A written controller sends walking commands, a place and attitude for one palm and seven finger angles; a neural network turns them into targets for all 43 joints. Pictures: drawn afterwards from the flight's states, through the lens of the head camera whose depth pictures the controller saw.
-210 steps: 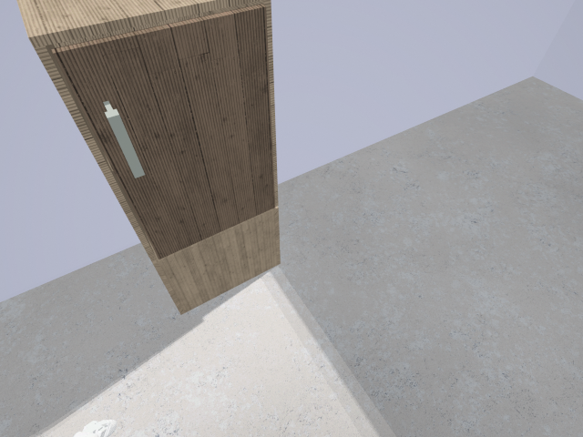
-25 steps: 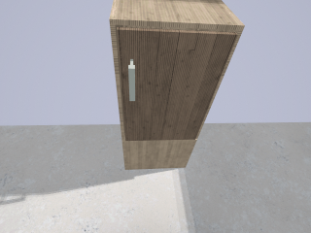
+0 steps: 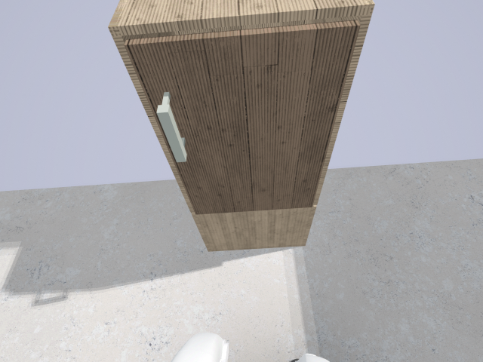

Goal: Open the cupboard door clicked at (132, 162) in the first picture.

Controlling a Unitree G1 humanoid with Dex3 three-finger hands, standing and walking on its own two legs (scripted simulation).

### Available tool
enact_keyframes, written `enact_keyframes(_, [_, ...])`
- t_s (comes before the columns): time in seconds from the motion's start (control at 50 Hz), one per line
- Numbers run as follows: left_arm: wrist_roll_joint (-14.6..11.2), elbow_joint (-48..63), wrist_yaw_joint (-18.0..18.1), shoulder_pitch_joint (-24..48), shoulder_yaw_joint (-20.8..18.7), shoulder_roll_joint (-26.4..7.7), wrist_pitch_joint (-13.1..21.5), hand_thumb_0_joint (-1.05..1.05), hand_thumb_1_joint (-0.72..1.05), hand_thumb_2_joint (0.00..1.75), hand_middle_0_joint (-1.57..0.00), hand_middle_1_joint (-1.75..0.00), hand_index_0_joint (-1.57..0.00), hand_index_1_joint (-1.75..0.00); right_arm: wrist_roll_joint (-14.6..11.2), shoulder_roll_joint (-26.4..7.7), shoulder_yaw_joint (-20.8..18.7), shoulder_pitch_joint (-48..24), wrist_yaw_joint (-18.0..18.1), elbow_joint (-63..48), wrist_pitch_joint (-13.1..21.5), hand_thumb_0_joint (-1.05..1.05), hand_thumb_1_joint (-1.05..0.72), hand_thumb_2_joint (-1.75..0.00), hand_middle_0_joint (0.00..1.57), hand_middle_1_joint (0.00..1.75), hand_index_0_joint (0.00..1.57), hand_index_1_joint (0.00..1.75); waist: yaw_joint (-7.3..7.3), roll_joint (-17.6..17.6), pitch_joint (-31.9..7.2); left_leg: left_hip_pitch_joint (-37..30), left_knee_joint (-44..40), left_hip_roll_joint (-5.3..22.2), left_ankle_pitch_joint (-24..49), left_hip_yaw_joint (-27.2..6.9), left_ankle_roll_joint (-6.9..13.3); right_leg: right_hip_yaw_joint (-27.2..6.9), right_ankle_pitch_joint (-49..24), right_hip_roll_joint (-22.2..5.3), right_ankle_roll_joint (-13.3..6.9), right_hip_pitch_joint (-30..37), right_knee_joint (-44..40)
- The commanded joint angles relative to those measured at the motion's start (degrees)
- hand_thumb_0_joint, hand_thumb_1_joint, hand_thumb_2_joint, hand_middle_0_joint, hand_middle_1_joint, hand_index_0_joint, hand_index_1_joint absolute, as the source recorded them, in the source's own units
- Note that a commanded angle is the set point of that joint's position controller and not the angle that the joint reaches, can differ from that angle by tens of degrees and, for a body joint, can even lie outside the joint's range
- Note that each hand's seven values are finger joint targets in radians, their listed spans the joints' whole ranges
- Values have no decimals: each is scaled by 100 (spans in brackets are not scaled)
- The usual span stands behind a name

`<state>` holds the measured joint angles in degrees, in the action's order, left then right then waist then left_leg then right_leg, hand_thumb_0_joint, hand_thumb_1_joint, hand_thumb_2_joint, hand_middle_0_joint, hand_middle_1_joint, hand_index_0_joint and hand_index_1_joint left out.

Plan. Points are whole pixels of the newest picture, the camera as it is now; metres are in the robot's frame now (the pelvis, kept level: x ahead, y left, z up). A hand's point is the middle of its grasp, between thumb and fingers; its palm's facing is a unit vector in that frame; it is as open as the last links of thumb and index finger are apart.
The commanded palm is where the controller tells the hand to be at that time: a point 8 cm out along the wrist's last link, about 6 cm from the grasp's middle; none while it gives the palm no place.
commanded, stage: come to a stop and stand still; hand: left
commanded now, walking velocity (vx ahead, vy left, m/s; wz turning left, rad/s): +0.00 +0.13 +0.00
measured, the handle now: (174, 128) +0.53 +0.18 +0.04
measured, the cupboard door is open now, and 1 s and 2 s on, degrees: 0 0 0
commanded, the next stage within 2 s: look again from close up in 0.98 s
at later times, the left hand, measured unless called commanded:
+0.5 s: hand out of the picture -0.03 +0.27 -0.18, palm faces +0.06 -0.97 -0.22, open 7.4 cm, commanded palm none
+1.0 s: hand out of the picture -0.07 +0.22 -0.17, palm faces +0.02 -0.99 -0.17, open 7.3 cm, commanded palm none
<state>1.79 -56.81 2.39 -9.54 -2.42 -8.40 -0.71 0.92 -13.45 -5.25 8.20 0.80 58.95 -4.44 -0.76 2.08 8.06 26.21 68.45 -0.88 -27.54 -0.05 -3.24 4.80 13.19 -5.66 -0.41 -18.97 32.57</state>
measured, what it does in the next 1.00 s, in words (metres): steps on the spot: left foot, then right foot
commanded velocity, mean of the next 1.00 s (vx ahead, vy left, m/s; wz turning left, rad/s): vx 0.00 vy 0.00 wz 0.00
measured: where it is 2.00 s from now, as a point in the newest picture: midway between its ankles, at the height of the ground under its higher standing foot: outside the picture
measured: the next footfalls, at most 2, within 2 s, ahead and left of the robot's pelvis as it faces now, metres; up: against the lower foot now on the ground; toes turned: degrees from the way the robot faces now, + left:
left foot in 0.28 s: -0.01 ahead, +0.17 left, +0.00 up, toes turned +3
right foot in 0.58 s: -0.03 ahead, -0.04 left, +0.00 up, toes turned -2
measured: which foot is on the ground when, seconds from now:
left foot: up 0.00-0.26, down 0.28-1.00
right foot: down 0.00-0.28, up 0.30-0.56, down 0.58-1.00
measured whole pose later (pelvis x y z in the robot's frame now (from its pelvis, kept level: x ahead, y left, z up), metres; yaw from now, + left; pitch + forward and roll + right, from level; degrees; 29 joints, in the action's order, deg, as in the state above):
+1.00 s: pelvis -0.06 +0.06 +0.01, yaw -1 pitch -1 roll +0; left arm 0.7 -65.6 2.2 -16.3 0.0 -7.3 -0.4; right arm 0.3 -6.3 -0.1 18.4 1.6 67.7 0.3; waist 0.3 -0.6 1.4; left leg 9.8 21.5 -0.2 -10.9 3.5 0.9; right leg 1.9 13.0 0.0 -1.1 -9.3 23.1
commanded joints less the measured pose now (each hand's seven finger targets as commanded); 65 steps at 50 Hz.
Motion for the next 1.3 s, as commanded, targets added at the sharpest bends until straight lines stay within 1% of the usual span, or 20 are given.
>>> enact_keyframes(0.0, [6, 201, 145, -629, -317, -1373, 88, 0, 90, 90, -20, -30, -20, -30, 69, -244, -12, 154, -73, -466, -29, 0, -90, -90, 20, 30, 20, 30, -151, -1120, -1250, 459, 289, 147, 432, -361, -79, -1257, -3361, -1554, -900, 1166, -928])
enact_keyframes(0.16, [93, 399, -25, -436, -368, -1570, -21, 0, 90, 90, -20, -30, -20, -30, -12, -222, 99, 107, -128, -633, 205, 0, -90, -90, 20, 30, 20, 30, -178, -1654, -987, -716, -2454, 141, 218, 253, 96, -1346, -450, -1195, -777, 465, -1471])
enact_keyframes(0.2, [50, 402, -55, -322, -363, -1575, -62, 0, 90, 90, -20, -30, -20, -30, -24, -193, 136, 573, -90, -498, 280, 0, -90, -90, 20, 30, 20, 30, 29, -1458, -1081, -1496, -3595, 30, 826, 502, 139, -1162, -286, -989, -551, 189, -1221])
enact_keyframes(0.22, [8, 404, -68, -253, -334, -1491, -99, 0, 90, 90, -20, -30, -20, -30, -28, -223, 151, 857, -72, -405, 320, 0, -90, -90, 20, 30, 20, 30, 177, -1251, -1050, -2031, -4245, 77, 1244, 503, 171, -1018, 271, -812, -340, -237, -1028])
enact_keyframes(0.24, [-46, 433, -89, -281, -262, -1207, -141, 0, 90, 90, -20, -30, -20, -30, -9, -482, 121, 983, -63, -392, 373, 0, -90, -90, 20, 30, 20, 30, 228, -354, -990, -2208, -4800, 499, 1020, -81, 277, -702, 937, -425, -100, -675, -419])
enact_keyframes(0.26, [-90, 530, -111, -336, -201, -825, -180, 0, 90, 90, -20, -30, -20, -30, 58, -933, 45, 816, -50, -525, 388, 0, -90, -90, 20, 30, 20, 30, 201, 1228, -641, -1573, -5581, 1660, 482, -1547, 665, -105, 1510, 221, 215, -1128, 621])
enact_keyframes(0.28, [-63, 598, -107, -215, -172, -817, -201, 0, 90, 90, -20, -30, -20, -30, 46, -1079, 61, 417, 16, -730, 342, 0, -90, -90, 20, 30, 20, 30, 105, 1216, -219, -322, -5963, 2037, 291, -1868, 1008, -338, 1586, 318, 238, -763, 1405])
enact_keyframes(0.3, [-23, 462, -85, -233, -189, -786, -252, 0, 90, 90, -20, -30, -20, -30, 78, -946, 96, 157, 58, -693, 380, 0, -90, -90, 20, 30, 20, 30, 54, 1551, -309, -271, -6060, 1824, 274, -1774, 987, -665, 1491, 311, 221, -667, 1923])
enact_keyframes(0.36, [-29, 66, -145, -705, -164, -832, -183, 0, 90, 90, -20, -30, -20, -30, 34, -484, 262, -78, 119, -601, 439, 0, -90, -90, 20, 30, 20, 30, -197, 952, -444, -912, -5584, 1154, 1539, -753, 1009, -611, 908, 375, 179, -638, 2344])
enact_keyframes(0.46, [-82, -51, -115, -452, 52, -564, -57, 0, 90, 90, -20, -30, -20, -30, 10, -406, 236, 690, 170, -130, 514, 0, -90, -90, 20, 30, 20, 30, 120, 500, -856, -2182, -5137, 1371, 3652, -831, 1280, -356, 1162, 289, 231, -135, 550])
enact_keyframes(0.5, [-118, -207, -95, -617, 76, -542, 2, 0, 90, 90, -20, -30, -20, -30, -26, -382, 246, 852, 174, 45, 542, 0, -90, -90, 20, 30, 20, 30, 54, 413, -1053, -2358, -4867, 1287, 4329, -784, 1165, -339, 546, 310, 202, 405, -498])
enact_keyframes(0.56, [-120, -545, -20, -903, 107, -769, 129, 0, 90, 90, -20, -30, -20, -30, -123, -37, 323, 864, 139, 153, 601, 0, -90, -90, 20, 30, 20, 30, 68, -184, -958, -1590, -4657, 747, 2952, -358, 537, -939, -1469, -314, -65, 1391, -1287])
enact_keyframes(0.6, [-130, -595, -19, -744, 107, -736, 169, 0, 90, 90, -20, -30, -20, -30, -76, 32, 377, 899, 132, 287, 523, 0, -90, -90, 20, 30, 20, 30, 121, -929, -686, -1591, -4811, 592, 2237, -207, 391, -1048, -1314, -345, -225, 1028, -1259])
enact_keyframes(0.72, [-140, -680, -17, -743, 146, -524, 95, 0, 90, 90, -20, -30, -20, -30, -52, 80, 424, 1096, 126, 593, 525, 0, -90, -90, 20, 30, 20, 30, 96, -382, -305, -1515, -5200, 637, 1492, -274, 455, -898, 97, -58, -105, 672, -1512])
enact_keyframes(1.04, [-140, -801, -6, -1085, 190, -329, 158, 0, 90, 90, -20, -30, -20, -30, -51, 215, 445, 1310, 159, 725, 566, 0, -90, -90, 20, 30, 20, 30, 100, -200, -438, -1652, -5104, 679, 1797, -236, 461, -891, -244, -23, -114, 634, -1490])
enact_keyframes(1.06, [-23, -870, 208, -1407, 247, -489, 337, 0, 90, 90, -20, -30, -20, -30, -67, -52, 490, 752, 55, 289, 673, 0, -90, -90, 20, 30, 20, 30, -93, -16, -168, -1146, -3938, 735, 2456, -41, 332, -946, -1718, -241, -127, 561, -1299])
enact_keyframes(1.08, [-51, -769, 174, -1359, 204, -684, 444, 0, 90, 90, -20, -30, -20, -30, -54, 118, 533, 788, 25, 58, 674, 0, -90, -90, 20, 30, 20, 30, 118, 62, -364, -1230, -4080, 583, 2314, -68, 311, -981, -2717, -433, -237, 695, -1097])
enact_keyframes(1.12, [-109, -583, 118, -1213, 218, -513, 412, 0, 90, 90, -20, -30, -20, -30, -4, 186, 509, 1340, 90, 80, 700, 0, -90, -90, 20, 30, 20, 30, 210, -132, -1379, -1467, -4136, 563, 2228, -189, 444, -889, -2011, -284, -321, 1180, -665])
enact_keyframes(1.2, [-82, -448, 42, -1122, 220, -439, 256, 0, 90, 90, -20, -30, -20, -30, -2, 53, 478, 1170, 100, -46, 621, 0, -90, -90, 20, 30, 20, 30, 134, -176, -388, -998, -4431, 644, 1720, -363, 535, -781, 18, -9, -272, 449, -863])
enact_keyframes(1.28, [-65, -326, 14, -1137, 199, -482, 219, 0, 90, 90, -20, -30, -20, -30, 12, -41, 447, 1171, 78, -145, 602, 0, -90, -90, 20, 30, 20, 30, 143, -174, -285, -843, -4700, 635, 1079, -483, 577, -780, 419, 57, -259, 327, -900])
